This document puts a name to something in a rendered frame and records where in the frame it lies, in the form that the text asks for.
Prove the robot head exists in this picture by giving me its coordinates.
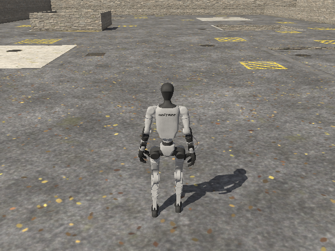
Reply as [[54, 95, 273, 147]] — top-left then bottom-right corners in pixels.
[[159, 83, 176, 108]]

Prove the left robot forearm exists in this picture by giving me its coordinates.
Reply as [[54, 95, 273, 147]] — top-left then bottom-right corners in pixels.
[[139, 127, 149, 151]]

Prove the robot left hand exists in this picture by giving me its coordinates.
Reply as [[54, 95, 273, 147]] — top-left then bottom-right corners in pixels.
[[138, 149, 150, 163]]

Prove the right robot forearm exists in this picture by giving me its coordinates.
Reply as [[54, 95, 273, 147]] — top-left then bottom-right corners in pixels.
[[185, 128, 195, 153]]

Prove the robot right hand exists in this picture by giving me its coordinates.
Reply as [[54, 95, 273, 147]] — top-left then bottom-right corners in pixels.
[[184, 152, 196, 167]]

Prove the right robot upper arm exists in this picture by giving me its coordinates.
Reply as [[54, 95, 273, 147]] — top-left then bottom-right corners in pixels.
[[178, 106, 191, 135]]

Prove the left robot upper arm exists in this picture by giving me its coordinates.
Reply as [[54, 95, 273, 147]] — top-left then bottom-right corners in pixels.
[[144, 106, 157, 135]]

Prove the robot left thigh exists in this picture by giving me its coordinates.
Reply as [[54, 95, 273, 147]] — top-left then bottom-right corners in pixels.
[[150, 146, 160, 184]]

